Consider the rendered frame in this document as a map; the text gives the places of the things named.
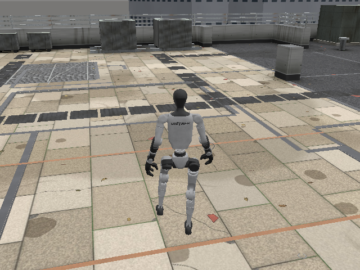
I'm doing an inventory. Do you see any right robot upper arm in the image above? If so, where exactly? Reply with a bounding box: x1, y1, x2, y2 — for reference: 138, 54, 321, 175
192, 113, 208, 143

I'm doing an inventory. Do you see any robot left thigh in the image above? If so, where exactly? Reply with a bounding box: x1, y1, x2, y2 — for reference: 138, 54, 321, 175
160, 156, 173, 183

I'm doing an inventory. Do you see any right robot forearm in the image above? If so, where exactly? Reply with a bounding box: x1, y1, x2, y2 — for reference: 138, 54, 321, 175
202, 135, 212, 156

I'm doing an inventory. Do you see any left robot forearm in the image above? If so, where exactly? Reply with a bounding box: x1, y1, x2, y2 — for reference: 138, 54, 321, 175
146, 137, 159, 164

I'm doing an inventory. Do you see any robot right hand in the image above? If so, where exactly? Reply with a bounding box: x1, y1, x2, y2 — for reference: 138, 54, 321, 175
200, 154, 213, 165

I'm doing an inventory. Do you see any robot left hand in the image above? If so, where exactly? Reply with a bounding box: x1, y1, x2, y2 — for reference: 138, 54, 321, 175
145, 162, 158, 177

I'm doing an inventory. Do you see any left robot upper arm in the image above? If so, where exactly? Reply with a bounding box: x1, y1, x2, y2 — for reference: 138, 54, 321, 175
154, 114, 169, 146

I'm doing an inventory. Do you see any humanoid robot head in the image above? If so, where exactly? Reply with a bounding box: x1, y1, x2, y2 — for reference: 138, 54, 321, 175
170, 89, 190, 116

